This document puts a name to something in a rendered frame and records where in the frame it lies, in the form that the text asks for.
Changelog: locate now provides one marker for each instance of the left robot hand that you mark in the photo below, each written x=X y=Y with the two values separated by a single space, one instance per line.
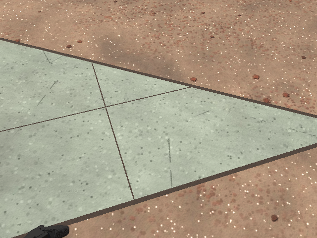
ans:
x=53 y=231

